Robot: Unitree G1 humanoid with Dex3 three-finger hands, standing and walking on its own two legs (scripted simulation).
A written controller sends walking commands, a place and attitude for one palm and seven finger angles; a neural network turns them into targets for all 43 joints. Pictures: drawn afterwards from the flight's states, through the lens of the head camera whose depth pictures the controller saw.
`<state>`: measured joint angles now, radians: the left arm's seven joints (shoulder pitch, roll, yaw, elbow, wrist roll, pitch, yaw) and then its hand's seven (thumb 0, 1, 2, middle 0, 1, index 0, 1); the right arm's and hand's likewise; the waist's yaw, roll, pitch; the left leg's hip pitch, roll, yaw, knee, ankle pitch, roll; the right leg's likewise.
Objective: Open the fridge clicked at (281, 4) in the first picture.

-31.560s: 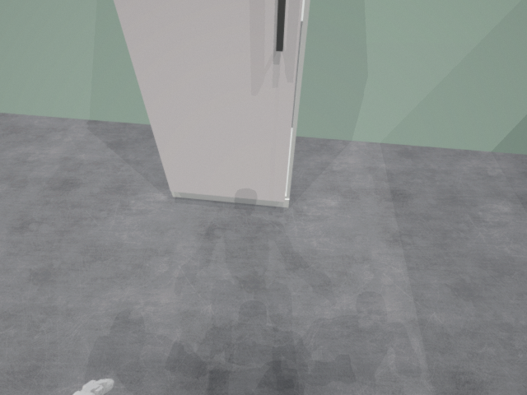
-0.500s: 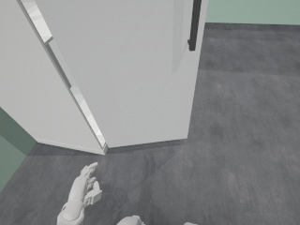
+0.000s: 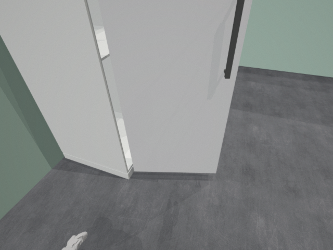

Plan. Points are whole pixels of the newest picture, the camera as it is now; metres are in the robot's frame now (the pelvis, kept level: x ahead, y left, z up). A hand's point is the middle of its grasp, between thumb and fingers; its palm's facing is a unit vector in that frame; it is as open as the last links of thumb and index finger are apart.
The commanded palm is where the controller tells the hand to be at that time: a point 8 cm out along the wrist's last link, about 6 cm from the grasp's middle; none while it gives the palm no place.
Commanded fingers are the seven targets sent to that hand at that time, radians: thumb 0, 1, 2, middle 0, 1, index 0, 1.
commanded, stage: stop stepping back and stand still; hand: right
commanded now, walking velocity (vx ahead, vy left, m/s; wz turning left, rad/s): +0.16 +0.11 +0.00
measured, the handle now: (232, 38) +0.83 -0.18 +0.23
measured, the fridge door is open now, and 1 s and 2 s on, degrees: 71 71 71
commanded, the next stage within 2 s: let the arm hang, fingers relaxed in 1.08 s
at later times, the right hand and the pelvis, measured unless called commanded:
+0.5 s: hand out of the picture +0.18 -0.28 +0.17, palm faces +0.45 +0.81 -0.38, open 7.4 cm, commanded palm +0.12 -0.32 +0.18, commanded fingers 0.00 -0.90 -0.90 0.20 0.30 0.20 0.30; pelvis -0.02 -0.02 +0.00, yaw +0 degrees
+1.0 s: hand (330, 181) +0.23 -0.27 +0.16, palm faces +0.39 +0.81 -0.43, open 7.4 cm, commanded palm +0.17 -0.32 +0.18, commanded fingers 0.00 -0.90 -0.90 0.20 0.30 0.20 0.30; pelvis +0.02 -0.02 +0.00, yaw +1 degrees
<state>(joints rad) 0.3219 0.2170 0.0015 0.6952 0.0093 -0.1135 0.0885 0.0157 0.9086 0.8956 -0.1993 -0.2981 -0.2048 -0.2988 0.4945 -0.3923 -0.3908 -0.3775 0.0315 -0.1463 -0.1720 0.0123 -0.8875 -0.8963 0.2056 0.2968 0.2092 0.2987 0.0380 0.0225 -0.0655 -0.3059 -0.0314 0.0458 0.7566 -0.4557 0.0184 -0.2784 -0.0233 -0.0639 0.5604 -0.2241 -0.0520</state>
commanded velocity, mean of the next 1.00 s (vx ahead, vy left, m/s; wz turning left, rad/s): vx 0.04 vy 0.03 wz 0.00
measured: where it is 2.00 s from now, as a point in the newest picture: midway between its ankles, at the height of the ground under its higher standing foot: outside the picture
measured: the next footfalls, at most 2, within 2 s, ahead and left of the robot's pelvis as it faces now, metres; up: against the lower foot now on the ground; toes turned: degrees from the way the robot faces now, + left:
right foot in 0.32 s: +0.08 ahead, -0.13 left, +0.00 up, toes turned -4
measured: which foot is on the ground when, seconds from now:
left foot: down 0.00-1.00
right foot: down 0.00-0.08, up 0.10-0.30, down 0.32-1.00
